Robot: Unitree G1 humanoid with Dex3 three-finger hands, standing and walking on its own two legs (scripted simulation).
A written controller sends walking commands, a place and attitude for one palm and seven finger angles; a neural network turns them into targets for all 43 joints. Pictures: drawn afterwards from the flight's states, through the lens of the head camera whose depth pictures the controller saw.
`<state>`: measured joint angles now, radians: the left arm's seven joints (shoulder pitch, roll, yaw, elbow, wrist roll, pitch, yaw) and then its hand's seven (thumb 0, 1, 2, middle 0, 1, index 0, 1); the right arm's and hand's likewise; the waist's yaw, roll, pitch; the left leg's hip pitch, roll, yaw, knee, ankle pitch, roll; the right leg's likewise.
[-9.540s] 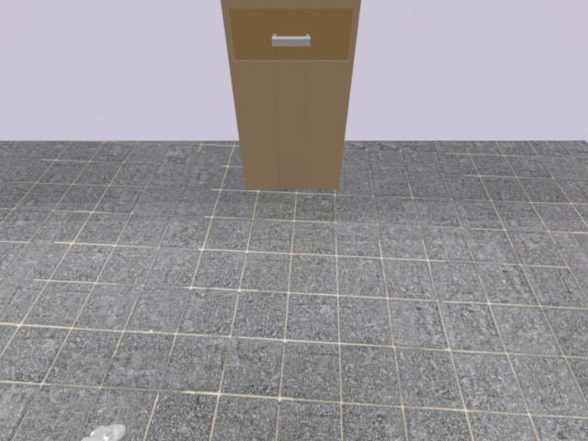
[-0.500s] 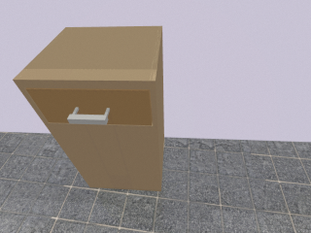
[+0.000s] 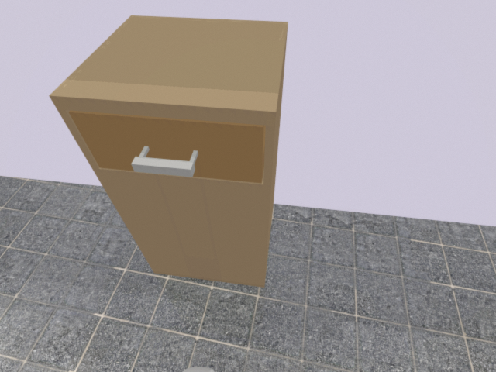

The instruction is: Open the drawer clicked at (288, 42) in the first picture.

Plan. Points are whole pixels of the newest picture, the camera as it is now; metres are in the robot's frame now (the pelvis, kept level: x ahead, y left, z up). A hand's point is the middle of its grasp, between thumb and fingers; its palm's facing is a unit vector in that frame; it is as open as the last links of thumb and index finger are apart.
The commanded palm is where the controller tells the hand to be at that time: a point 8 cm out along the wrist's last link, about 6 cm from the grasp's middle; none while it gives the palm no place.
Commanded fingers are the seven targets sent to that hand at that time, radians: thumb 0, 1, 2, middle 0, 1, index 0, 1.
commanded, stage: shuffle to correct the standing spot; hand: left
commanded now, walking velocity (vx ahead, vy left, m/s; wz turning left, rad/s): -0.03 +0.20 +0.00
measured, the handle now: (166, 159) +0.54 +0.25 -0.01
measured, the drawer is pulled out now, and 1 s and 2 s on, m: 0.00 0.00 0.00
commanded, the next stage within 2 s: come to a stop and stand still in 0.04 s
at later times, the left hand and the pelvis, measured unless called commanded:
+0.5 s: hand out of the picture -0.01 +0.25 -0.17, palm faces -0.03 -0.97 -0.23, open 7.3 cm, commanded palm none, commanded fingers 0.00 0.90 0.90 -0.20 -0.30 -0.20 -0.30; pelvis -0.04 +0.07 -0.01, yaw -3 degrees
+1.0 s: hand out of the picture -0.02 +0.20 -0.18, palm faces +0.04 -0.99 -0.16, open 7.4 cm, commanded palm none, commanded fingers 0.00 0.90 0.90 -0.20 -0.30 -0.20 -0.30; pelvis +0.01 +0.06 -0.01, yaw -3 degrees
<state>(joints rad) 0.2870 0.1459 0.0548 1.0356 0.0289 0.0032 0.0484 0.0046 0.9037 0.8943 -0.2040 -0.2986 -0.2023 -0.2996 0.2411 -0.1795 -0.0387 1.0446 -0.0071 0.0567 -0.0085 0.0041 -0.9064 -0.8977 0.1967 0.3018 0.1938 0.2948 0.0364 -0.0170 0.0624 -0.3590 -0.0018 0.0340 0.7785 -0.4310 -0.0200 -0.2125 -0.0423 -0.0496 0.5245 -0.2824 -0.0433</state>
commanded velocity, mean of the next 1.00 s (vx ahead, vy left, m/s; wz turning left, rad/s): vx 0.01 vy -0.02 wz -0.01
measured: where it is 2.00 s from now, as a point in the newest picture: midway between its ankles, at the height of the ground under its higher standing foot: outside the picture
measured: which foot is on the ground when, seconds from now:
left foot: up 0.00-0.12, down 0.14-0.52, up 0.54-0.88, down 0.90-1.00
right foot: down 0.00-0.14, up 0.16-0.50, down 0.52-1.00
